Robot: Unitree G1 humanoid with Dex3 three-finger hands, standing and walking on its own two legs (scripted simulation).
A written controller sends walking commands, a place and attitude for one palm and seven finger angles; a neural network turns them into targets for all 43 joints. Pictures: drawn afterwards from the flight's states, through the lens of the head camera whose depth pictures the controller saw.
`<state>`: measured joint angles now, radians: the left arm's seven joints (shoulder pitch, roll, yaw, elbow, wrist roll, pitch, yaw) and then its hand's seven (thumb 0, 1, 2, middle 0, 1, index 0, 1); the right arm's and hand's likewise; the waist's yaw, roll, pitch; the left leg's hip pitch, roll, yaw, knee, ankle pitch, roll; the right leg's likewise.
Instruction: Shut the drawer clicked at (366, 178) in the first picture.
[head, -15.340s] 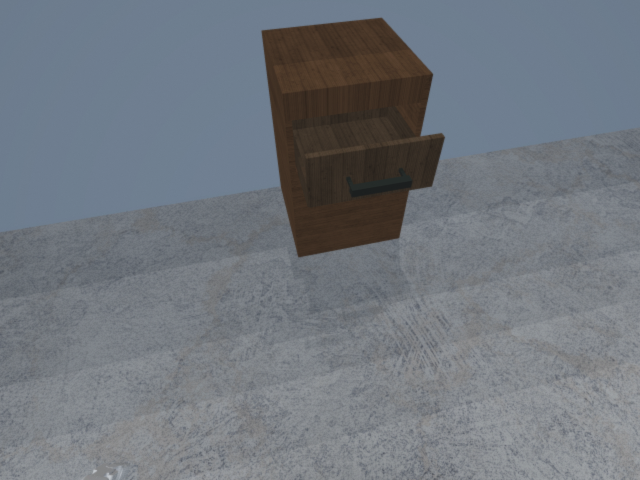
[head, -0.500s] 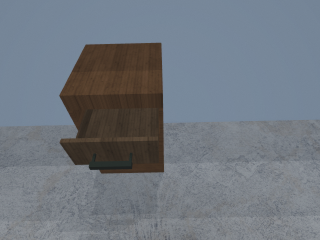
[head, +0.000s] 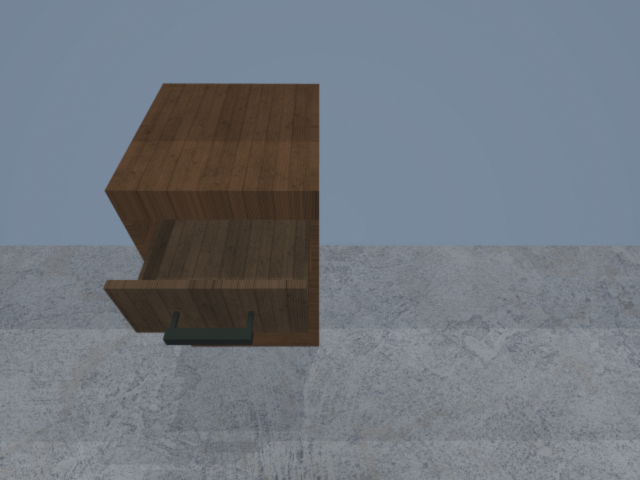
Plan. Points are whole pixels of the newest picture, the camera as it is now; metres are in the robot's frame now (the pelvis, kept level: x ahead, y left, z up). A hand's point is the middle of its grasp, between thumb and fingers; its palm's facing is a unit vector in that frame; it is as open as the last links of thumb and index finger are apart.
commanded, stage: come to a stop and stand still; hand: left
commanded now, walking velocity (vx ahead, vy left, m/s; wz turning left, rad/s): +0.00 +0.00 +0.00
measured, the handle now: (211, 326) +0.43 +0.25 -0.24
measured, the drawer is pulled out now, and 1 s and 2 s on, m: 0.18 0.18 0.18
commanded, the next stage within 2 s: look again from close up in 0.24 s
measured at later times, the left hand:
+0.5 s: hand out of the picture -0.01 +0.15 -0.17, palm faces +0.03 -0.98 -0.18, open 7.3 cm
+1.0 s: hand out of the picture +0.03 +0.17 -0.13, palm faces +0.17 -0.95 -0.26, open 7.1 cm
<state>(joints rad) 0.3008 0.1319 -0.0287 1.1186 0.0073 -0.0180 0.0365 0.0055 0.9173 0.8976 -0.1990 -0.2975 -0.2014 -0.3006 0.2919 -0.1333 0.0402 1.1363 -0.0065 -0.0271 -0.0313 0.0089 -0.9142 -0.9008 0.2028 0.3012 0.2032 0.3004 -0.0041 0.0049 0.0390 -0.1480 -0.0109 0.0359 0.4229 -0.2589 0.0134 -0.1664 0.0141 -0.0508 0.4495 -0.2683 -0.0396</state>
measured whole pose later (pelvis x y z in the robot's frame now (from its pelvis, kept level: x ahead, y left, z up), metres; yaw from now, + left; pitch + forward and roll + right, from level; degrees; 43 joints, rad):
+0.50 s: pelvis +0.00 -0.01 +0.00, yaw +1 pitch -1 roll +1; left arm 0.32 0.13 -0.03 1.12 0.01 -0.02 0.04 0.00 0.91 0.90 -0.20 -0.30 -0.20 -0.30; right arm 0.30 -0.14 0.04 1.14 -0.01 -0.02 -0.03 0.01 -0.91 -0.90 0.20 0.30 0.20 0.30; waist 0.00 0.01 0.03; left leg -0.12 0.00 0.02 0.40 -0.25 0.00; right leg -0.14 0.02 -0.06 0.43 -0.26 -0.05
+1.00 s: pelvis -0.01 -0.01 +0.00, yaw +0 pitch -1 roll +0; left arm 0.52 0.17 -0.03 0.56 -0.10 0.03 0.11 0.06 0.98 0.90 -0.22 -0.31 -0.22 -0.31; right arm 0.37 -0.18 0.02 0.98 0.03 -0.15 -0.07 0.02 -0.93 -0.90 0.21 0.30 0.21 0.30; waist 0.00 0.03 0.02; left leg -0.19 0.01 0.03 0.48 -0.28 0.00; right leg -0.21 0.03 -0.06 0.50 -0.28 -0.06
